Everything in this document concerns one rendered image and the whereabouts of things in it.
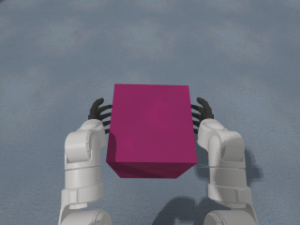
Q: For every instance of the robot left hand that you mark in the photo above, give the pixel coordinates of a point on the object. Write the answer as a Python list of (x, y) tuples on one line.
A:
[(95, 113)]

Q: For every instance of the robot right forearm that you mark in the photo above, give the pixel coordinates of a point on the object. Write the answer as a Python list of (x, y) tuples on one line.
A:
[(226, 159)]

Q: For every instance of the robot left forearm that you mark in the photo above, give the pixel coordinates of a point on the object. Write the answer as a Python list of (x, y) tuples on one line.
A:
[(83, 185)]

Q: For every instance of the robot left upper arm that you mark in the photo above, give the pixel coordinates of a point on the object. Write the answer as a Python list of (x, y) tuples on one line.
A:
[(87, 217)]

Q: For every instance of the robot right upper arm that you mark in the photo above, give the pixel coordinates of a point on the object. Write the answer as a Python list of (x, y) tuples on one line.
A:
[(229, 217)]

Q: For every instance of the robot right hand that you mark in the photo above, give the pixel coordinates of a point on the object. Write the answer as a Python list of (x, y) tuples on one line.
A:
[(206, 113)]

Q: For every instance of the carton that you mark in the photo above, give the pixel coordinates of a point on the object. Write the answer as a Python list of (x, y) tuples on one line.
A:
[(151, 131)]

